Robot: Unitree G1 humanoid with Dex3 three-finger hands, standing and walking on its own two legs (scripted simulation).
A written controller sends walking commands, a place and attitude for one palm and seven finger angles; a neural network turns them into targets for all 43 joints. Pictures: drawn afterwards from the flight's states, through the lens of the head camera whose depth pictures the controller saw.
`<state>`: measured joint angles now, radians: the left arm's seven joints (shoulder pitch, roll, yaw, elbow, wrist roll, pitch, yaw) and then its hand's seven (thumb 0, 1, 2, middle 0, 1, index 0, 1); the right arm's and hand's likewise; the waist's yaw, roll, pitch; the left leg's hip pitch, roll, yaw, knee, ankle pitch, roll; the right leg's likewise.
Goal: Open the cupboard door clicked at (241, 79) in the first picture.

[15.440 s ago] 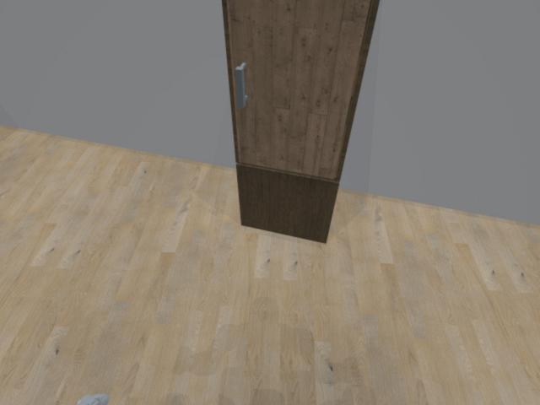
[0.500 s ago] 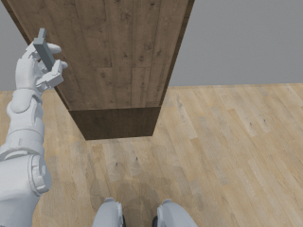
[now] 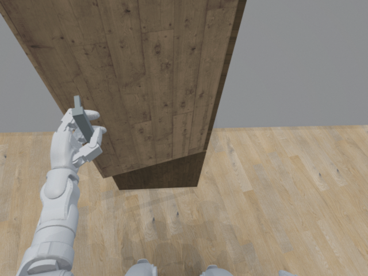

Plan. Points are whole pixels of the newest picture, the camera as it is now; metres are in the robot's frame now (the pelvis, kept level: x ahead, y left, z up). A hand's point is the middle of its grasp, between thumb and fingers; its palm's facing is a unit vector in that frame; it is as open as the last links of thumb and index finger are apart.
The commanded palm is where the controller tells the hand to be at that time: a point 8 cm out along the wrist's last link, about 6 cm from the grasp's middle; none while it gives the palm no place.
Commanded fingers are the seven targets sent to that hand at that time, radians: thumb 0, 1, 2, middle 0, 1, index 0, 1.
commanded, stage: pull the door open along its arc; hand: left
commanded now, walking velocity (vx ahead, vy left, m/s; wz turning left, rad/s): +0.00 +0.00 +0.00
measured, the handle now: (86, 123) +0.44 +0.22 +0.05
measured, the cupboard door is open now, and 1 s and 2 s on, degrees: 15 48 50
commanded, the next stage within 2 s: open thumb and fingers to let go in 0.54 s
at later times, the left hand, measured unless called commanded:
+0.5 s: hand (144, 195) +0.27 +0.08 +0.05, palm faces +0.46 -0.89 +0.01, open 6.0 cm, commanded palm +0.21 +0.10 +0.05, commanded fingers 0.00 0.90 0.90 -0.40 -1.35 -0.40 -1.35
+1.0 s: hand (158, 203) +0.26 +0.05 +0.05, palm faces +0.43 -0.90 +0.00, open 9.1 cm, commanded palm +0.20 +0.10 +0.05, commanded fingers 0.00 -0.43 0.33 -0.31 -1.21 -0.31 -1.21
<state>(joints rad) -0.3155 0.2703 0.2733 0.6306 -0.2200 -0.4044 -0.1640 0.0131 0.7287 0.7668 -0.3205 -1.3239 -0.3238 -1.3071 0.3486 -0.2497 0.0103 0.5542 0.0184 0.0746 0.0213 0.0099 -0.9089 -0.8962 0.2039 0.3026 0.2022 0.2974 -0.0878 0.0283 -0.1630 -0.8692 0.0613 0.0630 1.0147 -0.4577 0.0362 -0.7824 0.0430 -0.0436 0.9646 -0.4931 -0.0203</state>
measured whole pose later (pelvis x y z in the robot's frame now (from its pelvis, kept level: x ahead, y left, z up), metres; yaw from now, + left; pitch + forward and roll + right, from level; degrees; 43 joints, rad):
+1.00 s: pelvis +0.00 -0.06 +0.00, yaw +6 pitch +12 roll +1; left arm 0.24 -0.09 -0.19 0.09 0.05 -0.32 0.48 0.01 0.20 0.59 -0.35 -1.27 -0.38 -1.27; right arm 0.21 -0.20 0.01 0.55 -0.07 0.00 0.01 0.01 -0.91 -0.90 0.20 0.30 0.20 0.30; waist -0.01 0.04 -0.17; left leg -0.78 0.02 -0.02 0.99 -0.43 -0.04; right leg -0.70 0.01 -0.12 1.02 -0.55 -0.10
